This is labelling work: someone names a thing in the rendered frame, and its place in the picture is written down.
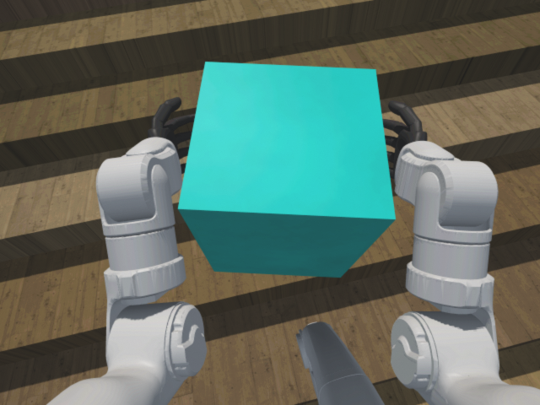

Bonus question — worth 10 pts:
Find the right robot hand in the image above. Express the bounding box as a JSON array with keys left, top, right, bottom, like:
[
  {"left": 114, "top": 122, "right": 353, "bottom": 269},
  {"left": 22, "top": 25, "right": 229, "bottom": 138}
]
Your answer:
[{"left": 382, "top": 100, "right": 427, "bottom": 179}]

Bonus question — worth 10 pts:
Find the robot right thigh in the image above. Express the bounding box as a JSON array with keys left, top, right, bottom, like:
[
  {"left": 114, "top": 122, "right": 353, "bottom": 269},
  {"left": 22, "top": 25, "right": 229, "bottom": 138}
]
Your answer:
[{"left": 295, "top": 321, "right": 385, "bottom": 405}]

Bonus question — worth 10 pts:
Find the carton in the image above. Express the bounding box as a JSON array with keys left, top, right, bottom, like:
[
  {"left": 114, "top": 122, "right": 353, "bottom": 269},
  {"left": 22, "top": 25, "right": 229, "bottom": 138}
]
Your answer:
[{"left": 178, "top": 62, "right": 396, "bottom": 278}]

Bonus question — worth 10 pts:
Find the robot right forearm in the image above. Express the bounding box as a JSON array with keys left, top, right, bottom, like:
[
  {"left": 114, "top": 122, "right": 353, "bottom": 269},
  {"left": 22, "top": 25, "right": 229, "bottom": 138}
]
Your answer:
[{"left": 394, "top": 141, "right": 500, "bottom": 371}]

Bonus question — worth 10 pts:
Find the left robot upper arm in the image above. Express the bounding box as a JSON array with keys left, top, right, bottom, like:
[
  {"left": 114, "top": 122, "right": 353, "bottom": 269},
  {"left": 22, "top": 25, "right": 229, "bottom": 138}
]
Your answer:
[{"left": 46, "top": 301, "right": 207, "bottom": 405}]

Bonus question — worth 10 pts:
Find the right robot upper arm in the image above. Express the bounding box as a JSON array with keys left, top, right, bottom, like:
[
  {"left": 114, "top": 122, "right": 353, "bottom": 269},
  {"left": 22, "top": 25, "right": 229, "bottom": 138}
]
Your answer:
[{"left": 391, "top": 311, "right": 540, "bottom": 405}]

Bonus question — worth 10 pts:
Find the robot left forearm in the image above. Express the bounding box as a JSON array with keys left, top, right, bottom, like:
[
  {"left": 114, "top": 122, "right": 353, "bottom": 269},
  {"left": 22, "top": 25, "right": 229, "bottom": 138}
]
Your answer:
[{"left": 96, "top": 137, "right": 186, "bottom": 367}]

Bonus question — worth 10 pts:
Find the left robot hand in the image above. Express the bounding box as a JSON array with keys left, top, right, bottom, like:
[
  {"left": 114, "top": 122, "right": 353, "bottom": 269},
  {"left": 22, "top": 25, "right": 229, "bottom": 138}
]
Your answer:
[{"left": 148, "top": 97, "right": 196, "bottom": 174}]

